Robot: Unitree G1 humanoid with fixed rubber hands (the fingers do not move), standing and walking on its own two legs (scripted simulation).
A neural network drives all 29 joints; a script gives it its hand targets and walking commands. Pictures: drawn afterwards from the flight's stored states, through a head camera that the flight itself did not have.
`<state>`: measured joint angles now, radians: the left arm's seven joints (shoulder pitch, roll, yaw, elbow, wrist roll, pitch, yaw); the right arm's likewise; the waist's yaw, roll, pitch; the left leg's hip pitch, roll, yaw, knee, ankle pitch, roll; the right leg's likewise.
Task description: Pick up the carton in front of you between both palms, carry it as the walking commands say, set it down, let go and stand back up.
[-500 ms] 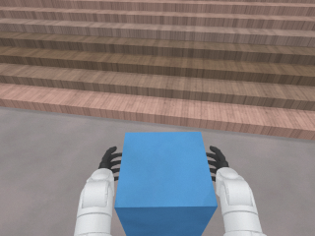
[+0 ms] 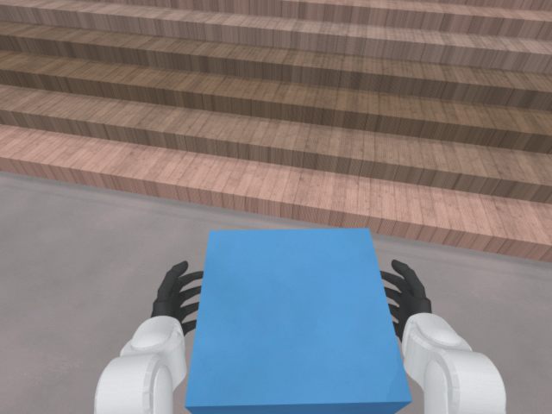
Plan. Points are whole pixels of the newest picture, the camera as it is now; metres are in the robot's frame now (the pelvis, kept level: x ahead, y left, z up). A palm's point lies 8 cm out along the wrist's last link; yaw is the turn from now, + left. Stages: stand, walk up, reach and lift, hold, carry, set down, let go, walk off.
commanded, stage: carry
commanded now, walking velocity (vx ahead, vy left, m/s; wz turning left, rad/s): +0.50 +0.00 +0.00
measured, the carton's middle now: (290, 340) +0.25 +0.00 +0.02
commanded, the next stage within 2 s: none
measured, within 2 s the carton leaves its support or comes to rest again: neither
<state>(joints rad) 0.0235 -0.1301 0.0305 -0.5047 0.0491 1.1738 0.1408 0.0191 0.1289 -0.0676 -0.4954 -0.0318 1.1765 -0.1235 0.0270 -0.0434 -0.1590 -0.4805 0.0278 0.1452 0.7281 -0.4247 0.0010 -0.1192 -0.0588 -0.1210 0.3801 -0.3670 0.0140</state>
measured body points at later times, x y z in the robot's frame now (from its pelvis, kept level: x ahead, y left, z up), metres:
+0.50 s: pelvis +0.31 -0.01 -0.02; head +0.30 -0.01 +0.43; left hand +0.56 +0.13 +0.07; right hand +0.55 -0.17 +0.07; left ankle +0.10 +0.09 -0.74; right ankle +0.46 -0.10 -0.74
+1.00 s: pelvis +0.65 -0.01 -0.01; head +0.64 -0.02 +0.44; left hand +0.90 +0.13 +0.11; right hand +0.89 -0.17 +0.11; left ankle +0.81 +0.09 -0.72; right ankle +0.46 -0.10 -0.74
